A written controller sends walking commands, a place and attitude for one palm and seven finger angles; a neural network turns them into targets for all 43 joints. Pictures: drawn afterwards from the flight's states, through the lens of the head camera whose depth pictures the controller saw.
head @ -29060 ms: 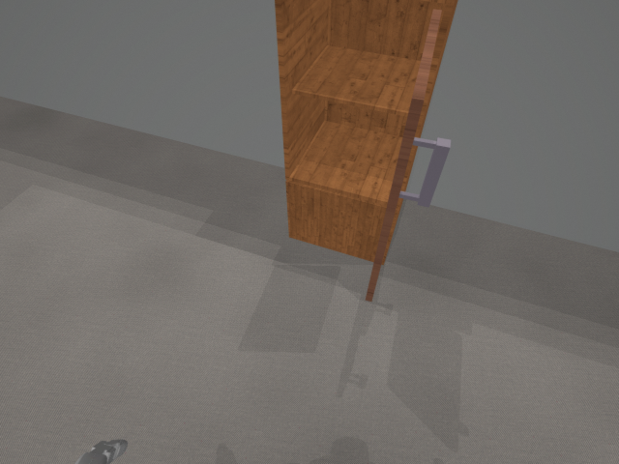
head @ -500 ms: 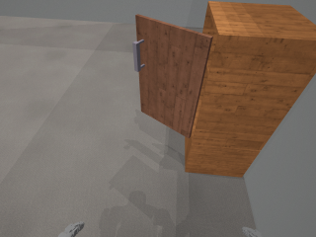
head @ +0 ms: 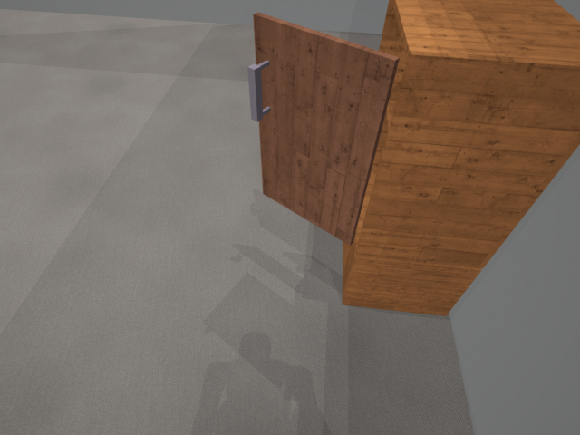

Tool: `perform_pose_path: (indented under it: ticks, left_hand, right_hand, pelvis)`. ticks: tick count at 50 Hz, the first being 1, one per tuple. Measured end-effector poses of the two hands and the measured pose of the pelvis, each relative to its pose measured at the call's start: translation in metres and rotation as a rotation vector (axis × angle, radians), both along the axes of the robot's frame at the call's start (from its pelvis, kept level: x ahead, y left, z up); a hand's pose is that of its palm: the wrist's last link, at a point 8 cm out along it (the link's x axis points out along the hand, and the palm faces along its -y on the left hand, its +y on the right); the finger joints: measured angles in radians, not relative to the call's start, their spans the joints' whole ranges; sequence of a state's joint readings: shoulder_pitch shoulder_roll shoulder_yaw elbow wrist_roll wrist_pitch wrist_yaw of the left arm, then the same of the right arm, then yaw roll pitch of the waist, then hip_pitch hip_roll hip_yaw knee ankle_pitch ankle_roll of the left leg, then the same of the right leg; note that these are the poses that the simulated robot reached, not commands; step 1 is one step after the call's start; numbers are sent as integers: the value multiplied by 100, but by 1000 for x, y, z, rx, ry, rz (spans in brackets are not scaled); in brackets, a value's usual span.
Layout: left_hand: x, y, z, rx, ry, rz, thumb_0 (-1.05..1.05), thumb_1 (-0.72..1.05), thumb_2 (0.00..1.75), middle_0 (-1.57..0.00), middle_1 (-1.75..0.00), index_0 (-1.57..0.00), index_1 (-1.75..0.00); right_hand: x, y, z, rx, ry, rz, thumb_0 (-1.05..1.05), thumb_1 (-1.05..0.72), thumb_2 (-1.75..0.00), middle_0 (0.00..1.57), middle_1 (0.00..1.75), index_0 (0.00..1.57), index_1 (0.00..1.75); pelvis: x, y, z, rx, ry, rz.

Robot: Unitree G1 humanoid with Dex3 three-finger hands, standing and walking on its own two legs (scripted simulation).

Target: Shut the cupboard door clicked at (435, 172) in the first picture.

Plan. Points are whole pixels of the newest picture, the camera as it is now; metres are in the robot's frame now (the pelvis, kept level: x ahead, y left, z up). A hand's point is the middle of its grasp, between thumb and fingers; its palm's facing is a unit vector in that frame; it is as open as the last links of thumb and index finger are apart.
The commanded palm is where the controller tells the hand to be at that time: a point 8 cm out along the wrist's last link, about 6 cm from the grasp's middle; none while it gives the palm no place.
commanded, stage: let the arm hang, fingers relaxed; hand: left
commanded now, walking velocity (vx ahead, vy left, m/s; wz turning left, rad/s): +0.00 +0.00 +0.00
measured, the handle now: (261, 91) +0.91 +0.12 +0.01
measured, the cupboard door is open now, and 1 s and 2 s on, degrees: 58 58 58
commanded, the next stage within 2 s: look to check the result in 0.38 s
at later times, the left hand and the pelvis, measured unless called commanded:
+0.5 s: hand out of the picture -0.01 +0.14 -0.18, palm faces +0.04 -0.99 -0.16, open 7.4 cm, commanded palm none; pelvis +0.01 -0.01 +0.00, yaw +0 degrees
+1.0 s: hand out of the picture +0.00 +0.13 -0.18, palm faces +0.03 -0.99 -0.17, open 7.4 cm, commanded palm none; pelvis +0.03 -0.02 +0.00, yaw -1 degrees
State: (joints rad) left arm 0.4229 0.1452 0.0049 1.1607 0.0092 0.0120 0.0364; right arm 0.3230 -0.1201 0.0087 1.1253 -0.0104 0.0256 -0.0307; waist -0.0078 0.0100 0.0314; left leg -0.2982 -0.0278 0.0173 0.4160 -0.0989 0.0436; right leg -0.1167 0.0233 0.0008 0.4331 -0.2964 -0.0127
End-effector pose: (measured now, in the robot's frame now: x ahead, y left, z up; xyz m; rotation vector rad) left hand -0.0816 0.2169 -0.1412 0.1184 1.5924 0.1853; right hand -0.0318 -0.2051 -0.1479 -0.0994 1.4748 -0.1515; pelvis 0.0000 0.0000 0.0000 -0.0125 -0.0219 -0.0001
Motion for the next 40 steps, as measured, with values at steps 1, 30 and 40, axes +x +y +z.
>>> perform_pose_path:
  ticks: [1,30,40]
  left_hand:
    - [5,-2,-1,-3,-15,-2,0,91,89,-20,-30,-20,-30]
    - [61,-23,-6,-16,-117,-22,0,91,89,-20,-30,-20,-30]
    - [63,-27,-4,-12,-99,-24,0,91,89,-20,-30,-20,-30]
  right_hand:
    - [2,1,-1,3,-9,-1,1,-91,-89,20,30,20,30]
    - [21,-22,3,-22,-26,-5,0,-91,-89,20,30,20,30]
    - [38,-28,2,-21,-41,3,0,-91,-89,20,30,20,30]
  pelvis:
    - [0,0,0,1,0,-1]
    - [17,-17,1,9,-2,-3]
    - [24,-20,2,13,-2,-9]
